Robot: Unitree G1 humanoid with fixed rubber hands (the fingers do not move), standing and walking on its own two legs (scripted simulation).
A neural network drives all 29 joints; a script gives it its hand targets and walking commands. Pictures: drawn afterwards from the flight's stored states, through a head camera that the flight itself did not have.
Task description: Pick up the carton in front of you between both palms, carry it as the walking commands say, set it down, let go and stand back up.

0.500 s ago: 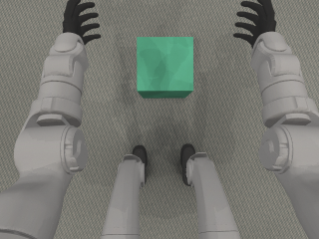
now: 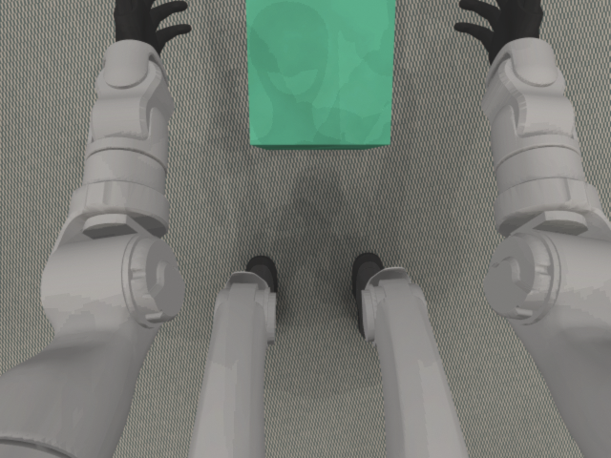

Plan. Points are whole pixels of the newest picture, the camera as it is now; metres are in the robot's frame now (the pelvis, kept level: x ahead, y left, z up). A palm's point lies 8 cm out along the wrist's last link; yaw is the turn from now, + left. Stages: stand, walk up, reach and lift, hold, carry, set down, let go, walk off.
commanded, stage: reach and lift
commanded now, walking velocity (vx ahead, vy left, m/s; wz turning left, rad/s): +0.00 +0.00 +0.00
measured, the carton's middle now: (317, 90) +0.53 -0.01 -0.45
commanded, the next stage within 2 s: none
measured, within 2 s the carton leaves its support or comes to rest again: leaves its support in 1.44 s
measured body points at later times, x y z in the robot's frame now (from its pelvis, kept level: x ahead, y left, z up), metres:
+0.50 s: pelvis -0.05 +0.00 -0.19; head +0.34 +0.00 +0.02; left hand +0.54 +0.17 -0.37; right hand +0.53 -0.20 -0.37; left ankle +0.06 +0.13 -0.54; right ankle +0.06 -0.13 -0.54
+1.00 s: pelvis -0.05 +0.00 -0.20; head +0.34 -0.01 +0.01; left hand +0.55 +0.15 -0.38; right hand +0.54 -0.18 -0.38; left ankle +0.06 +0.13 -0.54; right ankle +0.06 -0.13 -0.54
